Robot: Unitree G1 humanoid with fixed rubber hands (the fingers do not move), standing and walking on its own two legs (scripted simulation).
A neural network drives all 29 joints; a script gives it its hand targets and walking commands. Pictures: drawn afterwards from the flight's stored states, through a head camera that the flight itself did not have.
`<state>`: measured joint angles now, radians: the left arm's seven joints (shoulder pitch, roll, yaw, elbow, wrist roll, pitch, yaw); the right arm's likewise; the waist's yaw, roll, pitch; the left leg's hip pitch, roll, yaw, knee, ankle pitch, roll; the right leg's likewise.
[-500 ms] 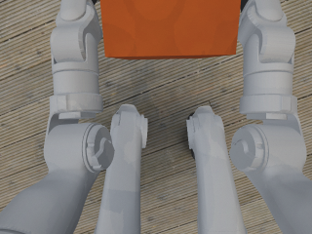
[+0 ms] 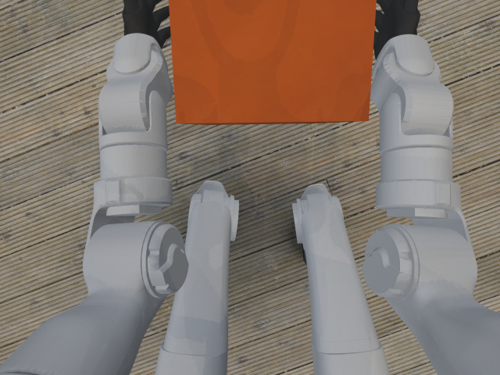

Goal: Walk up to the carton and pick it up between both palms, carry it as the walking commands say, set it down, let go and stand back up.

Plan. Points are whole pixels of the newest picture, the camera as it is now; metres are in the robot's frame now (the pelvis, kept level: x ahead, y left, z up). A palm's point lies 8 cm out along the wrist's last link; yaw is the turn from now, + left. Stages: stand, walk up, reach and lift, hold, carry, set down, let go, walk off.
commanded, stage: reach and lift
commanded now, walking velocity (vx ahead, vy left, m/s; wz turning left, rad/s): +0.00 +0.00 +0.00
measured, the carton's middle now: (266, 28) +0.55 +0.01 -0.14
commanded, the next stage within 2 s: none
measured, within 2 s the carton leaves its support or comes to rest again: neither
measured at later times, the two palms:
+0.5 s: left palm (117, 30) +0.50 +0.15 -0.01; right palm (429, 28) +0.50 -0.14 -0.01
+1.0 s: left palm (69, 17) +0.47 +0.15 +0.07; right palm out of the picture +0.47 -0.14 +0.08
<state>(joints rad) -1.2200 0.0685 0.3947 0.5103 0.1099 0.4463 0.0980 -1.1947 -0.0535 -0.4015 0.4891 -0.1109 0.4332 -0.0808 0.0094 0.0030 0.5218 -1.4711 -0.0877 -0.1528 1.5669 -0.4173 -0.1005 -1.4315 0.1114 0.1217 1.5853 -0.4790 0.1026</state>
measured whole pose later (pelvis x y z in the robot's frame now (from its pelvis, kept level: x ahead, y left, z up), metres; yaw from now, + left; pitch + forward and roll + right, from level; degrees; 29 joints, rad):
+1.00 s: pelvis +0.02 +0.00 +0.12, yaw +1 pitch +11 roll -1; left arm -0.89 -0.04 0.38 0.46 0.16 0.42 0.08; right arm -0.88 0.04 -0.38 0.46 -0.16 0.42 -0.04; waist 0.00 0.00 0.40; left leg -0.95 -0.07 -0.17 1.05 -0.28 -0.08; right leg -0.91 0.08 0.14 1.07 -0.34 0.07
